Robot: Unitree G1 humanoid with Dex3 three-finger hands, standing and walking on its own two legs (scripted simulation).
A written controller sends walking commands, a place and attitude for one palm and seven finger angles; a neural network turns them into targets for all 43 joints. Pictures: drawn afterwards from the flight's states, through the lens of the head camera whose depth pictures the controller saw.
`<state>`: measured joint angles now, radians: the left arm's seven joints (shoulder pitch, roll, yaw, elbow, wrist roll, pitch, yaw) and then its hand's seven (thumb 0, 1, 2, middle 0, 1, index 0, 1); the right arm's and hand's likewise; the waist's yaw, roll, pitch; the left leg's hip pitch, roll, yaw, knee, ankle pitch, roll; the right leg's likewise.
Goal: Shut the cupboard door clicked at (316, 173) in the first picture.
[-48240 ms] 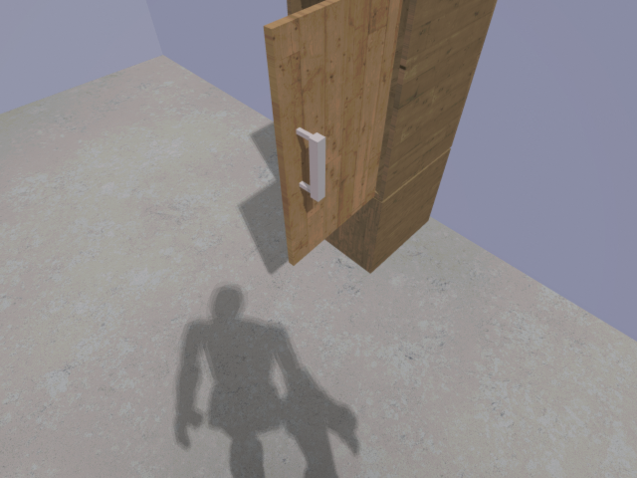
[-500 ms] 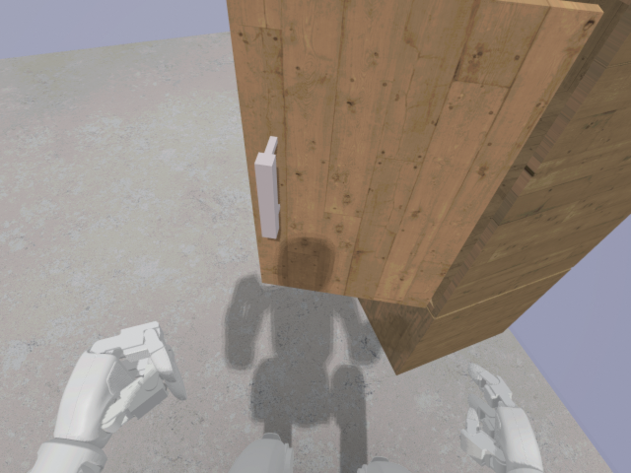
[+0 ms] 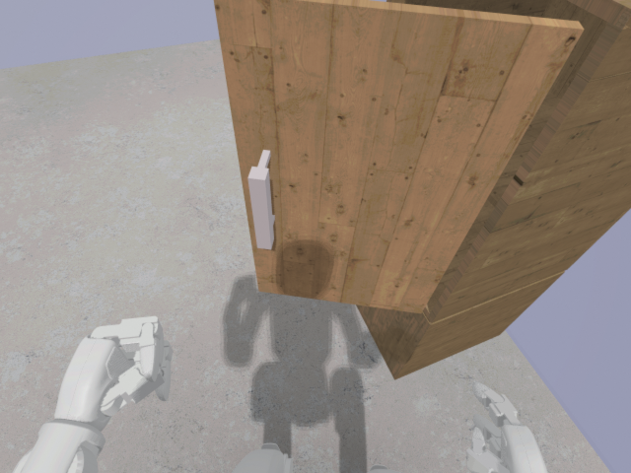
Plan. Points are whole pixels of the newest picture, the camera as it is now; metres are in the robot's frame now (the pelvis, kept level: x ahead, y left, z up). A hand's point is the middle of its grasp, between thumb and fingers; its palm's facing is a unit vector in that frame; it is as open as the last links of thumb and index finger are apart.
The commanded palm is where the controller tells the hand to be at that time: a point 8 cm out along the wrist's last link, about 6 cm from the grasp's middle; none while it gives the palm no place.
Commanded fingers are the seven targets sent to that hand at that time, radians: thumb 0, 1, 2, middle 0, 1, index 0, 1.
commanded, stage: raise the hand and make a fist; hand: left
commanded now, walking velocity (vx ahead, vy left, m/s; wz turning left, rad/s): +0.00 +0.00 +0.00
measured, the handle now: (265, 201) +0.48 +0.10 +0.05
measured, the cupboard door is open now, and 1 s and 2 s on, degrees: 60 60 60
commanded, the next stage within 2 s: bring the fist close to the handle in 0.22 s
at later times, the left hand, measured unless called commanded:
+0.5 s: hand (182, 367) +0.23 +0.16 +0.05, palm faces -0.09 -1.00 -0.03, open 3.1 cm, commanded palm +0.23 +0.21 +0.06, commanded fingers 0.00 0.90 0.90 -1.30 -1.50 -1.30 -1.50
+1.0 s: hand (244, 301) +0.31 +0.11 +0.05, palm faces -0.12 -0.99 -0.02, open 3.1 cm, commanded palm +0.30 +0.16 +0.06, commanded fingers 0.00 0.90 0.90 -1.30 -1.50 -1.30 -1.50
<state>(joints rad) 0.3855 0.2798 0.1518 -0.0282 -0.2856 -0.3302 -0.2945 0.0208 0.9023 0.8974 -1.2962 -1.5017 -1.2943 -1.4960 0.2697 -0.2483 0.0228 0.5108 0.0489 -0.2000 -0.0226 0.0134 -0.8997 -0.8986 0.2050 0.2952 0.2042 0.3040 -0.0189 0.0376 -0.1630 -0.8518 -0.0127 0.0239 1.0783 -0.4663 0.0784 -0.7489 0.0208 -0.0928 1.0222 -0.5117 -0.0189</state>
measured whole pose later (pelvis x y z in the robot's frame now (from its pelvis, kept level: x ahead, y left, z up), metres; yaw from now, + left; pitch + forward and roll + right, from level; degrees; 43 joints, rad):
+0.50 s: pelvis +0.00 -0.01 -0.01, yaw +0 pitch +14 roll -3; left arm 0.34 0.26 0.12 -0.01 -0.28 -0.35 -0.28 0.02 0.90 0.90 -1.30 -1.50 -1.30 -1.50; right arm 0.24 -0.25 0.03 0.51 0.05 -0.19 -0.03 0.01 -0.90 -0.90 0.20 0.30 0.20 0.30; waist -0.01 0.05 -0.17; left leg -0.88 -0.01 0.01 1.12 -0.48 0.06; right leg -0.78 0.03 -0.11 1.06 -0.53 -0.04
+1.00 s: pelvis +0.00 -0.02 +0.00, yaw +0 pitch +15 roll -2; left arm 0.02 0.20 0.02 0.19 -0.18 -0.30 -0.12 0.02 0.90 0.90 -1.30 -1.50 -1.30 -1.50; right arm 0.26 -0.25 0.02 0.55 0.04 -0.11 0.00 0.01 -0.90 -0.90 0.20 0.29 0.20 0.30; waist -0.05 0.03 -0.16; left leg -0.86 -0.01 0.04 1.07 -0.47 0.06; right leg -0.78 0.02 -0.08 1.05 -0.53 -0.04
